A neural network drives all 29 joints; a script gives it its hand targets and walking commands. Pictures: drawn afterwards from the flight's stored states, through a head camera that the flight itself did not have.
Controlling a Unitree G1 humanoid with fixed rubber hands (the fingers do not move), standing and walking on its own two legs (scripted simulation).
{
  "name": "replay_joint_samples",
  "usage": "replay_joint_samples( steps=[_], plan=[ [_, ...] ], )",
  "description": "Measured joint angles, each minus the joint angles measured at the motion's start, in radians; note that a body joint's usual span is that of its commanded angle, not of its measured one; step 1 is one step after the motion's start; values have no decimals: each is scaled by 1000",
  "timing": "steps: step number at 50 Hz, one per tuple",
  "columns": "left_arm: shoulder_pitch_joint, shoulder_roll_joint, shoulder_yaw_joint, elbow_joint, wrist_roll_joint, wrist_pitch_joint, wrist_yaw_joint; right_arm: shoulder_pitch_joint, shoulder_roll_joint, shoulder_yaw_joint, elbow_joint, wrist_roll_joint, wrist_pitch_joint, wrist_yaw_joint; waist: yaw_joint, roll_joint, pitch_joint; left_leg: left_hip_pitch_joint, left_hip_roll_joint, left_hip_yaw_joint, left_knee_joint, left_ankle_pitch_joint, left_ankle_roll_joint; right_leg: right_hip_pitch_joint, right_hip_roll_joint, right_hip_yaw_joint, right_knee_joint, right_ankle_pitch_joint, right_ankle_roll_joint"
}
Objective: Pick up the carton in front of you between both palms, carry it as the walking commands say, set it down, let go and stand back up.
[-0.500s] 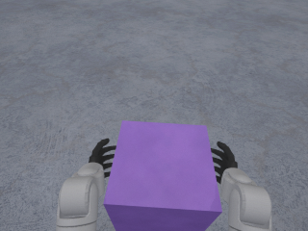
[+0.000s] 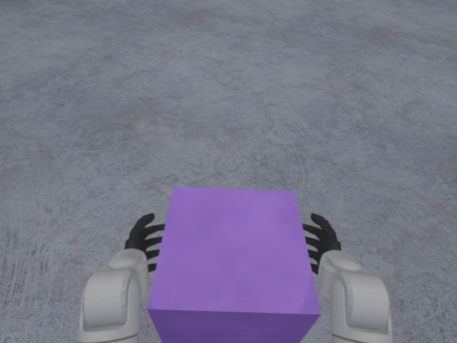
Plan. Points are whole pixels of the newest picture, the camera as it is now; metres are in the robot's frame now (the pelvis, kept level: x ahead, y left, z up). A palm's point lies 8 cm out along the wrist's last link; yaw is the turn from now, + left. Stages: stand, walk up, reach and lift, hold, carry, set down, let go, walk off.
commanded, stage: carry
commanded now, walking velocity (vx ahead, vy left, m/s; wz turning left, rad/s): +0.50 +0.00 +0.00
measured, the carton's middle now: (230, 277) +0.27 +0.00 -0.01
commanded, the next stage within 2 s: none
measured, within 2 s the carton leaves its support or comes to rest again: neither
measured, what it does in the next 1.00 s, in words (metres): walks ahead: right foot, then left foot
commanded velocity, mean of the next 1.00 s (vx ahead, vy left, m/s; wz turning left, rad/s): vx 0.27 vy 0.00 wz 0.00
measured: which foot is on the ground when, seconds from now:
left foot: down 0.00-0.46, up 0.48-0.86, down 0.88-1.00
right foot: up 0.00-0.42, down 0.44-0.88, up 0.90-1.00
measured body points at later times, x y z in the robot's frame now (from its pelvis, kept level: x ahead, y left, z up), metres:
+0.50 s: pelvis +0.35 -0.03 +0.00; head +0.35 -0.04 +0.45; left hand +0.61 +0.14 +0.08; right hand +0.63 -0.17 +0.08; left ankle +0.12 +0.08 -0.67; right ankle +0.45 -0.10 -0.72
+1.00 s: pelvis +0.61 +0.01 +0.01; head +0.63 +0.02 +0.46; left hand +0.89 +0.17 +0.07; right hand +0.90 -0.14 +0.09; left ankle +0.68 +0.09 -0.72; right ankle +0.51 -0.11 -0.71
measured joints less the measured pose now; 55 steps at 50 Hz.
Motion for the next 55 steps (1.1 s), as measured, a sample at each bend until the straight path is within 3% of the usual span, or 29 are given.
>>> replay_joint_samples(
  steps=[2, 4, 9, 14, 20, 22, 23, 25, 27, 29, 36, 43, 44, 45, 47, 49, 51, 54, 55],
  plan=[
    [8, 1, -6, 1, 2, -8, 0, 11, -1, 1, 2, 4, -11, 0, 0, 11, 25, 59, 3, 1, -61, 0, -15, -152, 17, 19, 183, 54, -24],
    [15, 1, -19, -2, 3, -21, 0, 28, -3, 0, -13, 8, -24, 0, 0, 20, 34, 118, 1, -2, -129, -3, -15, -265, 12, 9, 196, 116, -35],
    [39, 2, -49, -14, 3, -56, 0, 68, -6, 0, -52, 16, -51, 1, 0, 35, 10, 264, -5, -23, -262, -27, -26, -426, -14, -24, 0, 217, -18],
    [52, 3, -59, -70, -2, -47, 4, 78, -7, 7, -100, 25, -44, 1, 7, 35, -24, 415, -11, -39, -335, -93, -55, -467, -26, -62, -237, 336, -4],
    [28, 2, -43, -116, -11, 1, 9, 46, -5, 9, -137, 20, 2, 1, 7, 41, -50, 579, -2, -54, -333, -235, -112, -405, 12, -130, -441, 410, -35],
    [4, 0, -38, -105, -13, 14, 9, 30, -5, -1, -139, 14, 20, 1, 10, 55, -48, 589, 23, -67, -211, -329, -132, -340, 38, -161, -488, 399, -54],
    [-9, -1, -37, -82, -12, 12, 9, 18, -4, -14, -128, 14, 26, 1, 17, 77, -43, 540, 56, -78, -67, -344, -131, -341, 49, -174, -443, 378, -79],
    [-36, -5, -33, -35, -11, 13, 9, 4, -2, -36, -104, 9, 35, 1, 27, 80, -21, 367, 52, -158, 317, -319, -119, -328, 48, -183, -397, 309, -111],
    [-39, -6, -28, -15, -12, 14, 9, 1, -1, -39, -89, 5, 41, 1, 30, 68, 3, 202, 31, -196, 569, -277, -95, -274, 43, -184, -444, 293, -105],
    [-29, -5, -23, -18, -14, 8, 9, -2, -1, -30, -81, 2, 37, 1, 32, 60, 18, 80, 35, -191, 619, -208, -82, -213, 46, -180, -516, 295, -101],
    [-11, -2, -8, -70, -27, -23, 6, -4, 0, 0, -105, -2, 2, 1, 25, 50, 29, -111, 49, -151, 284, -69, -110, -29, 42, -147, -674, 264, -77],
    [-19, -3, -19, -95, -20, -4, -2, 1, -1, -6, -151, 4, 25, -3, 4, 55, 3, -14, 8, -58, -93, 198, -121, 105, 43, -134, -616, 103, -21],
    [-20, -3, -17, -93, -17, 0, -3, -3, 0, -6, -143, 4, 28, -3, 5, 51, -4, 28, 4, -43, -134, 210, -100, 109, 40, -127, -565, 58, -11],
    [-26, -3, -9, -82, -15, 3, -3, -9, 1, -6, -123, 4, 24, -3, 3, 29, -9, 47, -9, -31, -130, 142, -61, 91, 20, -118, -492, 19, 1],
    [-39, -4, 12, -56, -10, 10, -4, -30, 4, -9, -72, 2, 17, -2, 2, -6, 0, 57, -22, -18, -101, 50, -20, 20, 4, -71, -330, -21, 20],
    [-37, -4, 16, -38, -3, 13, -4, -35, 6, -13, -39, 5, 11, -2, 6, -12, 13, 77, -16, -16, -111, 40, -31, -34, 18, -34, -288, -77, 20],
    [-32, -3, 10, -34, 0, 10, -3, -30, 5, -15, -33, 8, 8, -2, 10, -7, 24, 100, -11, -17, -131, 30, -30, -57, 24, -28, -372, -68, 14],
    [-26, -3, -1, -44, -1, 2, -2, -14, 2, -14, -52, 13, -3, -1, 12, -7, 29, 130, -15, -20, -131, 3, -33, -45, 12, -43, -496, 147, 10],
    [-22, -3, -7, -48, -2, 0, 0, -7, 1, -13, -59, 15, -5, -1, 13, -6, 20, 136, -17, -21, -124, -10, -37, -32, 10, -45, -504, 150, 9]
  ],
)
